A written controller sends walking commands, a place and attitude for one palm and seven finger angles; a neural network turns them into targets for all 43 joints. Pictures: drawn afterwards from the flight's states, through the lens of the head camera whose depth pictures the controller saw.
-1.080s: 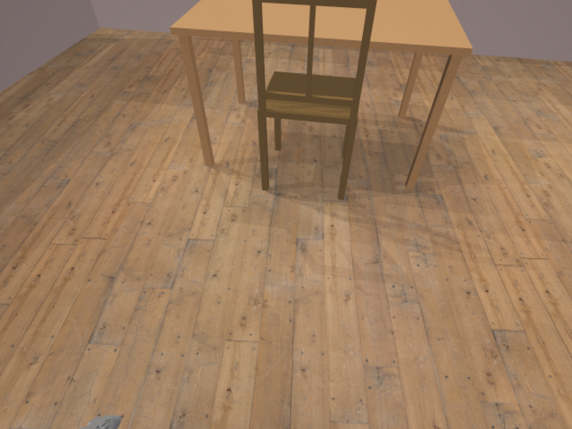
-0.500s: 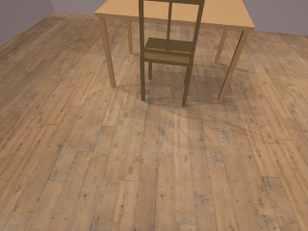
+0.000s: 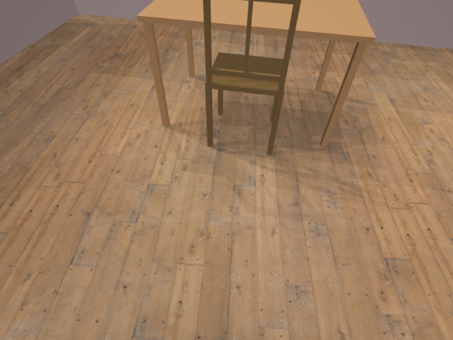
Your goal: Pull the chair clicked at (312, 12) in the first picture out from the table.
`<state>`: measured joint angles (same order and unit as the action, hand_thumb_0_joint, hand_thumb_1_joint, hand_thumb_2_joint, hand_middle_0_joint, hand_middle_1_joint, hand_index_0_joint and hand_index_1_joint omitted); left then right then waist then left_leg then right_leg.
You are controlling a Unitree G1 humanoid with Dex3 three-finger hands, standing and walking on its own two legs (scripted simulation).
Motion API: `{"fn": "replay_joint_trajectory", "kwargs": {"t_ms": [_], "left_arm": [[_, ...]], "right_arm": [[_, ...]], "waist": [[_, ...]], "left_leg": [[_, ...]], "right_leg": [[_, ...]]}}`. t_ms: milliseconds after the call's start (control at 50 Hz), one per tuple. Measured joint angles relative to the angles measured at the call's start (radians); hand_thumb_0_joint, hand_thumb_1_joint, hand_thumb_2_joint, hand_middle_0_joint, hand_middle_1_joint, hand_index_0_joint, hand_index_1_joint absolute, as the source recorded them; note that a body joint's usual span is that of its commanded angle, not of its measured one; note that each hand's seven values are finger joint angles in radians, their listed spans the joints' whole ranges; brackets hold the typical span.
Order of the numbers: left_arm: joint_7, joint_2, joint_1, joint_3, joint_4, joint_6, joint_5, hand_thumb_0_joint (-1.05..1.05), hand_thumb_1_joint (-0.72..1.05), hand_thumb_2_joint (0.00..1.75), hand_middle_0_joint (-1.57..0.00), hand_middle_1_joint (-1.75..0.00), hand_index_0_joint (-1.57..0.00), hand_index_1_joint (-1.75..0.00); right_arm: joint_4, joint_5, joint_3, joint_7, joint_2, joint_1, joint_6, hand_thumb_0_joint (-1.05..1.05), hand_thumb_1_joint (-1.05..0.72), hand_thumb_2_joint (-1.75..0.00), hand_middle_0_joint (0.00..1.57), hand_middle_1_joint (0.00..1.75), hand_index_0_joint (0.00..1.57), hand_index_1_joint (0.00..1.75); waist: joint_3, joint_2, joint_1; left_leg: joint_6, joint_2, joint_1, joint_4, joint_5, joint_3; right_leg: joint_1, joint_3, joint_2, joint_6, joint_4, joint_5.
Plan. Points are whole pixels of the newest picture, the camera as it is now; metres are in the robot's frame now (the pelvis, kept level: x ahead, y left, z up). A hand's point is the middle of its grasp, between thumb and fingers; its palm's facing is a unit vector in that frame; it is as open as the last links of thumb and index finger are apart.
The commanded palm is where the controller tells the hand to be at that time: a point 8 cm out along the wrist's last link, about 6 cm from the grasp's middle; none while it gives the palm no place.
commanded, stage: look at it before walking up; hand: left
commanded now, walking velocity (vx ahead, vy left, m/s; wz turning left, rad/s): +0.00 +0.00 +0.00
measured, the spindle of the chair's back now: (248, 39) +1.38 -0.02 -0.06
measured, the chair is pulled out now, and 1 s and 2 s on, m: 0.00 0.00 0.00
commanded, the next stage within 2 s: walk to a spot facing it in 0.36 s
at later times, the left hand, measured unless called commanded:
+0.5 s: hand out of the picture +0.08 +0.24 -0.16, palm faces -0.03 -0.94 -0.34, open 7.4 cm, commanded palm none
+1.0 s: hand out of the picture +0.14 +0.21 -0.18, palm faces +0.05 -0.99 -0.14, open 7.4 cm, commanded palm none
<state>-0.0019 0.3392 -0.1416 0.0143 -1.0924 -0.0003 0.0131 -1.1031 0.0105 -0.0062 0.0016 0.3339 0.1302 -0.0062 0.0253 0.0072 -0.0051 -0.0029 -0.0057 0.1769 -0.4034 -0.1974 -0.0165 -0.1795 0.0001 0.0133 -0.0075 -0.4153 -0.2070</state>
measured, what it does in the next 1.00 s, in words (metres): walks ahead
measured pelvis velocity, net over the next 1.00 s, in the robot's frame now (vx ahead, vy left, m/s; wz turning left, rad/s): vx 0.13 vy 0.03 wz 0.07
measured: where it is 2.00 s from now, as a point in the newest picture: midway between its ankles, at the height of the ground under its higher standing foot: (217, 270)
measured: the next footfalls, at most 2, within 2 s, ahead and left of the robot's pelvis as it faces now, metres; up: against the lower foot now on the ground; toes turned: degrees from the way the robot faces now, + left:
right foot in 1.22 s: +0.41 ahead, -0.09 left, +0.00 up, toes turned -4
left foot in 1.68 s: +0.54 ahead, +0.18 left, +0.00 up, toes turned +22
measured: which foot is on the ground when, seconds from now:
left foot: down 0.00-1.00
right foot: down 0.00-0.76, up 0.78-1.00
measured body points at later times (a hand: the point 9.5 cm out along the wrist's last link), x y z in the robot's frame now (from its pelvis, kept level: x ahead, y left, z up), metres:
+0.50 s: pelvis +0.01 +0.00 +0.00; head +0.01 +0.00 +0.45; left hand +0.08 +0.29 -0.13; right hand +0.10 -0.30 -0.13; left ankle +0.01 +0.12 -0.74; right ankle +0.01 -0.12 -0.74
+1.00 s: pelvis +0.13 +0.03 +0.00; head +0.15 +0.06 +0.45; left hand +0.14 +0.27 -0.17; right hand +0.04 -0.17 -0.14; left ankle +0.04 +0.11 -0.74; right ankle +0.18 -0.11 -0.67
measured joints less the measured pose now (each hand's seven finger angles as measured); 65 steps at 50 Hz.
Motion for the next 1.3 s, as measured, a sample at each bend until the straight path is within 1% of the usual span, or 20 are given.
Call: {"fn": "replay_joint_trajectory", "kwargs": {"t_ms": [500,580,640,700,740,760,780,840,880,940,1000,1040,1100,1140,1180,1200,1220,1240,1280,1300], "left_arm": [[0.004,0.001,0.008,-0.001,-0.001,-0.002,-0.001,0.01,0.90,0.90,-0.20,-0.30,-0.21,-0.30],[0.008,-0.022,-0.024,-0.002,0.000,0.009,0.005,0.01,0.91,0.90,-0.20,-0.30,-0.20,-0.30],[-0.001,-0.049,-0.074,-0.006,0.006,0.013,0.010,0.01,0.91,0.90,-0.20,-0.30,-0.20,-0.30],[-0.004,-0.078,-0.128,-0.014,0.009,0.004,0.011,0.01,0.91,0.90,-0.20,-0.30,-0.20,-0.30],[-0.005,-0.093,-0.163,-0.019,0.005,-0.001,0.010,0.01,0.90,0.90,-0.20,-0.30,-0.21,-0.30],[-0.006,-0.099,-0.181,-0.021,0.000,0.000,0.009,0.01,0.90,0.90,-0.20,-0.30,-0.21,-0.30],[-0.007,-0.103,-0.198,-0.023,-0.007,0.005,0.006,0.01,0.90,0.90,-0.20,-0.30,-0.21,-0.30],[-0.007,-0.122,-0.228,-0.025,-0.035,0.019,0.012,0.01,0.91,0.90,-0.20,-0.30,-0.20,-0.30],[-0.011,-0.130,-0.218,-0.029,-0.042,0.017,0.015,0.01,0.91,0.90,-0.20,-0.30,-0.20,-0.30],[-0.017,-0.136,-0.173,-0.036,-0.022,0.006,0.015,0.01,0.91,0.90,-0.20,-0.30,-0.20,-0.30],[-0.020,-0.143,-0.118,-0.043,0.013,0.000,0.013,0.01,0.91,0.90,-0.20,-0.30,-0.20,-0.30],[-0.022,-0.149,-0.079,-0.045,0.032,-0.002,0.011,0.01,0.91,0.90,-0.19,-0.30,-0.20,-0.30],[-0.024,-0.158,-0.021,-0.048,0.055,-0.006,0.007,0.01,0.91,0.90,-0.19,-0.30,-0.20,-0.30],[-0.024,-0.163,0.014,-0.049,0.067,-0.010,0.005,0.01,0.91,0.90,-0.19,-0.30,-0.20,-0.30],[-0.023,-0.167,0.041,-0.049,0.083,-0.020,0.006,0.01,0.91,0.90,-0.19,-0.30,-0.20,-0.30],[-0.023,-0.168,0.049,-0.050,0.093,-0.032,0.008,0.01,0.91,0.90,-0.19,-0.30,-0.20,-0.30],[-0.022,-0.167,0.054,-0.051,0.102,-0.049,0.013,0.01,0.91,0.90,-0.19,-0.30,-0.20,-0.30],[-0.016,-0.171,0.059,-0.054,0.107,-0.065,0.015,0.01,0.91,0.90,-0.19,-0.30,-0.20,-0.30],[-0.009,-0.178,0.056,-0.055,0.108,-0.080,0.009,0.01,0.91,0.90,-0.19,-0.30,-0.20,-0.30],[-0.006,-0.180,0.045,-0.054,0.104,-0.080,0.008,0.01,0.91,0.90,-0.19,-0.30,-0.20,-0.30]], "right_arm": [[-0.002,-0.001,-0.003,-0.003,0.003,-0.020,0.001,0.01,-0.90,-0.90,0.20,0.30,0.20,0.30],[-0.003,0.009,-0.006,-0.003,-0.018,0.012,0.015,0.01,-0.90,-0.90,0.20,0.30,0.20,0.30],[-0.003,0.015,-0.007,0.001,-0.047,0.067,0.026,0.01,-0.90,-0.90,0.20,0.30,0.20,0.30],[-0.005,0.015,-0.003,0.007,-0.079,0.125,0.028,0.01,-0.90,-0.90,0.20,0.30,0.20,0.30],[-0.005,0.013,0.000,0.011,-0.099,0.158,0.019,0.01,-0.90,-0.90,0.20,0.30,0.20,0.30],[-0.006,0.011,0.002,0.011,-0.110,0.172,0.010,0.01,-0.90,-0.90,0.20,0.30,0.20,0.30],[-0.007,0.013,0.004,0.010,-0.123,0.183,0.000,0.01,-0.90,-0.90,0.20,0.30,0.20,0.30],[0.000,0.013,0.010,-0.002,-0.157,0.229,-0.031,0.01,-0.90,-0.90,0.20,0.30,0.20,0.30],[-0.004,0.010,0.008,-0.012,-0.180,0.268,-0.047,0.00,-0.90,-0.90,0.20,0.30,0.20,0.30],[-0.028,0.007,0.003,-0.022,-0.214,0.323,-0.060,0.00,-0.90,-0.90,0.20,0.30,0.20,0.30],[-0.059,0.004,0.001,-0.028,-0.241,0.367,-0.065,0.00,-0.90,-0.90,0.20,0.30,0.20,0.30],[-0.075,0.003,0.003,-0.031,-0.252,0.387,-0.065,0.00,-0.90,-0.90,0.20,0.30,0.20,0.30],[-0.089,0.006,0.006,-0.033,-0.257,0.402,-0.066,0.01,-0.90,-0.90,0.20,0.30,0.20,0.30],[-0.096,0.009,0.011,-0.033,-0.252,0.406,-0.065,0.01,-0.90,-0.90,0.20,0.30,0.20,0.30],[-0.101,0.008,0.017,-0.033,-0.245,0.410,-0.064,0.01,-0.90,-0.90,0.20,0.30,0.20,0.30],[-0.105,0.007,0.019,-0.032,-0.243,0.415,-0.061,0.01,-0.90,-0.90,0.20,0.30,0.20,0.30],[-0.108,0.004,0.022,-0.029,-0.243,0.416,-0.057,0.01,-0.90,-0.90,0.20,0.30,0.20,0.30],[-0.108,0.000,0.024,-0.025,-0.238,0.402,-0.048,0.01,-0.90,-0.90,0.20,0.30,0.20,0.30],[-0.098,-0.006,0.032,-0.021,-0.223,0.358,-0.036,0.01,-0.90,-0.90,0.20,0.30,0.20,0.30],[-0.089,-0.006,0.038,-0.019,-0.215,0.334,-0.032,0.01,-0.90,-0.90,0.20,0.30,0.20,0.30]], "waist": [[0.003,-0.003,-0.002],[-0.024,-0.004,-0.002],[-0.053,-0.003,-0.004],[-0.062,0.004,-0.004],[-0.058,0.011,-0.003],[-0.052,0.020,-0.004],[-0.049,0.036,-0.005],[-0.046,0.046,0.006],[-0.036,0.042,0.024],[-0.010,0.035,0.033],[0.008,0.030,0.032],[0.019,0.026,0.034],[0.035,0.019,0.048],[0.043,0.012,0.061],[0.047,-0.002,0.070],[0.047,-0.006,0.069],[0.046,-0.004,0.064],[0.050,-0.009,0.058],[0.059,-0.022,0.054],[0.055,-0.025,0.048]], "left_leg": [[-0.005,0.005,-0.032,0.029,-0.002,0.000],[-0.004,0.007,-0.013,-0.020,-0.043,-0.004],[0.005,0.012,0.023,-0.113,-0.162,-0.002],[0.013,0.025,0.069,-0.212,-0.207,0.030],[0.019,0.031,0.067,-0.186,-0.186,0.054],[0.024,0.025,0.056,-0.172,-0.133,0.062],[0.032,0.013,0.048,-0.177,-0.125,0.075],[0.052,0.003,0.001,-0.150,-0.172,0.099],[0.052,-0.002,-0.044,-0.090,-0.160,0.091],[0.057,-0.008,-0.114,0.006,-0.133,0.070],[0.052,-0.013,-0.178,0.082,-0.122,0.059],[0.047,-0.014,-0.218,0.117,-0.127,0.055],[0.036,-0.011,-0.274,0.147,-0.153,0.056],[0.024,-0.005,-0.308,0.146,-0.185,0.058],[0.010,0.010,-0.326,0.103,-0.241,0.055],[0.006,0.018,-0.319,0.041,-0.281,0.052],[0.007,0.024,-0.282,-0.080,-0.323,0.052],[0.014,0.030,-0.208,-0.275,-0.335,0.041],[0.037,0.035,-0.048,-0.645,-0.298,0.011],[0.043,0.042,0.025,-0.764,-0.260,0.016]], "right_leg": [[0.031,-0.001,-0.005,0.004,0.026,-0.003],[0.021,-0.005,-0.007,0.004,-0.004,-0.031],[0.017,-0.016,-0.007,0.008,-0.031,-0.068],[0.034,-0.040,-0.001,0.006,-0.037,-0.096],[0.046,-0.053,0.008,-0.003,-0.056,-0.124],[0.045,-0.053,0.018,-0.008,-0.084,-0.147],[0.030,-0.047,0.032,0.001,-0.136,-0.176],[-0.093,-0.039,0.031,0.017,-0.432,-0.258],[-0.180,-0.053,0.034,0.018,-0.579,-0.229],[-0.289,-0.067,0.057,0.004,-0.655,-0.157],[-0.378,-0.068,0.083,-0.009,-0.633,-0.076],[-0.411,-0.074,0.096,-0.013,-0.563,-0.028],[-0.413,-0.093,0.097,-0.006,-0.396,0.018],[-0.390,-0.109,0.082,0.010,-0.305,0.021],[-0.345,-0.126,0.057,0.031,-0.239,0.018],[-0.306,-0.134,0.044,0.041,-0.202,0.028],[-0.279,-0.139,0.043,0.057,-0.183,0.073],[-0.285,-0.148,0.042,0.066,-0.228,0.071],[-0.250,-0.173,0.037,0.072,-0.268,-0.002],[-0.222,-0.181,0.034,0.071,-0.257,-0.026]]}}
